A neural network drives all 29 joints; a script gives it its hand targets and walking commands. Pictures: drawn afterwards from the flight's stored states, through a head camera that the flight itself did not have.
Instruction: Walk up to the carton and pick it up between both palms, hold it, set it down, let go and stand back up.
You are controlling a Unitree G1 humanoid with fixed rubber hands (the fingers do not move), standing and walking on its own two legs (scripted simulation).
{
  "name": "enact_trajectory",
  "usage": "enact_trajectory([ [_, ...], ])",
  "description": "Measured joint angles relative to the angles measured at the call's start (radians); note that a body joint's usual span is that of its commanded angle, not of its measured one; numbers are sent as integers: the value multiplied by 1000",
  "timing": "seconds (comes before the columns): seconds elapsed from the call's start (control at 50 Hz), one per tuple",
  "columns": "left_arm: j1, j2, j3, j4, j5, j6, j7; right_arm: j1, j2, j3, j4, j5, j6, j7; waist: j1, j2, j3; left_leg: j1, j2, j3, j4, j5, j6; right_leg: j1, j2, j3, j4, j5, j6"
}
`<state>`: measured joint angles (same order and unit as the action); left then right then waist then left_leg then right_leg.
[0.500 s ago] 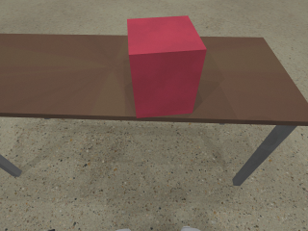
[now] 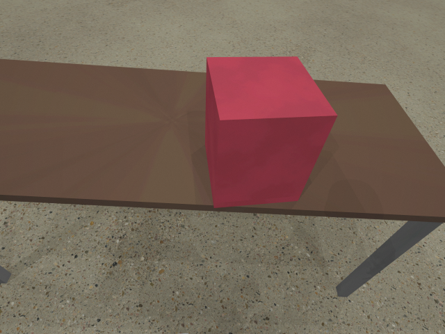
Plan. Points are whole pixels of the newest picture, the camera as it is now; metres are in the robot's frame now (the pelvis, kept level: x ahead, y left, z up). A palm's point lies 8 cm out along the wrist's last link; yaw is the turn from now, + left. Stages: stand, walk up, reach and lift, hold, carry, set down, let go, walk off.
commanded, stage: walk up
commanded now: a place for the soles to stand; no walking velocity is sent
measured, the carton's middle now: (255, 133) +0.52 -0.04 +0.08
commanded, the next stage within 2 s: none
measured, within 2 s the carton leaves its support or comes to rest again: neither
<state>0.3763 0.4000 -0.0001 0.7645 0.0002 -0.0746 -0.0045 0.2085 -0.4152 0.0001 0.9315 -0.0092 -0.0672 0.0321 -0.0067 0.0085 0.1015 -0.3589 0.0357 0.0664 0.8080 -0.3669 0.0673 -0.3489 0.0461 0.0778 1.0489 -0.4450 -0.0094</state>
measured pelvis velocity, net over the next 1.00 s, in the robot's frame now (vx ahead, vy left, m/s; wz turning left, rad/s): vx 0.07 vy -0.01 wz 0.03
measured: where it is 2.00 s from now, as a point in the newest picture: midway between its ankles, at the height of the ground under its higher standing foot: outside the picture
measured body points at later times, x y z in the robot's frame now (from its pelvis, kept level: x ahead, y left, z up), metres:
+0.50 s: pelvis +0.04 -0.02 +0.01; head +0.05 -0.01 +0.45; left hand +0.10 +0.28 -0.11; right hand +0.11 -0.34 -0.10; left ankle +0.05 +0.07 -0.71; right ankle +0.13 -0.13 -0.70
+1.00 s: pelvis +0.07 -0.01 +0.00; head +0.07 +0.01 +0.45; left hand +0.12 +0.29 -0.12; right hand +0.12 -0.33 -0.11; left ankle +0.08 +0.06 -0.71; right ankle +0.13 -0.14 -0.70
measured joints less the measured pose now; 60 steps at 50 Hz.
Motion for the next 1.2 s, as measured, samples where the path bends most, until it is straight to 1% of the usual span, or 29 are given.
enact_trajectory([
  [0.04,-11,3,0,0,0,0,0,11,2,0,8,0,-2,0,0,-3,-1,19,0,1,-31,3,2,-46,0,11,33,32,0],
  [0.14,-17,6,0,0,0,5,0,31,4,0,14,0,-2,0,1,-7,-1,58,-3,1,-82,12,11,-116,0,33,34,95,0],
  [0.24,-17,6,0,0,0,25,1,34,16,0,12,0,-2,0,1,-21,-1,79,-18,1,-93,6,14,-139,0,26,34,119,0],
  [0.32,-17,6,0,0,0,32,4,34,23,0,3,0,-2,0,1,-29,-1,82,-32,2,-93,1,14,-139,0,6,22,119,0],
  [0.42,-18,6,0,-1,0,32,5,34,25,0,-2,0,3,0,2,-30,-1,82,-34,2,-93,-3,5,-137,-3,-35,-82,108,0],
  [0.46,-18,6,0,-1,0,32,5,34,25,0,-3,0,10,0,2,-30,-2,82,-34,2,-92,-7,-2,-127,-8,-56,-155,102,0],
  [0.5,-17,6,0,-1,0,31,5,34,25,0,-5,0,21,0,2,-30,-2,81,-34,2,-77,-19,-11,-87,-8,-67,-266,106,-3],
  [0.52,-14,7,0,-1,0,28,6,34,25,0,-7,0,26,0,2,-30,-2,81,-34,2,-51,-36,-18,-55,-9,-67,-318,117,-9],
  [0.54,-11,6,0,0,0,24,8,33,25,0,-10,0,32,0,1,-29,-1,78,-32,2,-15,-58,-20,-47,-8,-69,-322,186,-19],
  [0.56,-12,2,0,1,0,24,10,33,25,0,-10,0,40,0,1,-24,1,75,-31,1,30,-83,-20,-46,-5,-74,-296,201,-27],
  [0.6,-13,-9,0,1,0,23,10,33,25,0,0,0,58,0,2,-10,0,66,-31,2,110,-102,-20,-24,-4,-87,-280,171,-39],
  [0.64,-13,-10,0,1,0,23,13,33,25,0,-1,0,65,0,1,-7,1,60,-31,1,148,-102,-20,-7,-3,-89,-284,153,-44],
  [0.82,-13,-10,0,1,0,23,14,33,14,0,34,0,76,0,1,-7,1,59,-31,1,148,-103,-20,-3,-3,-76,-291,148,-44],
  [0.86,-14,-10,0,1,0,23,14,33,14,0,40,0,76,0,1,-7,1,59,-31,1,128,-115,-20,-4,-3,-79,-291,144,-44],
  [0.9,-18,-10,0,0,0,23,14,33,14,0,44,0,75,0,0,-6,0,58,-30,0,60,-117,-20,-10,-3,-86,-291,141,-42],
  [0.92,-23,-10,0,0,0,23,14,33,14,0,47,0,72,0,0,-5,0,61,-30,0,4,-109,-18,-17,-3,-91,-290,141,-37],
  [0.94,-26,-10,0,1,0,26,14,34,15,0,52,0,66,0,1,-8,3,61,-32,2,-7,-74,-11,-17,-4,-90,-282,124,-36],
  [0.98,-27,-12,0,1,0,30,14,37,16,0,62,0,61,0,1,-9,-1,62,-33,3,-6,-53,1,-23,3,-72,-253,56,-36],
  [1.1,-27,-12,0,2,0,30,19,37,17,0,57,0,38,-7,1,-9,-2,61,-33,3,-29,-51,9,-45,3,18,-227,49,-36],
  [1.14,-28,-12,0,1,0,30,26,37,19,0,47,0,37,-11,1,-10,-2,61,-33,3,-30,-54,11,-45,3,28,-227,49,-36],
  [1.2,-34,-12,0,1,0,31,38,37,27,0,30,0,37,-17,1,-10,-2,62,-33,3,-30,-59,12,-45,4,7,-227,49,-36],
])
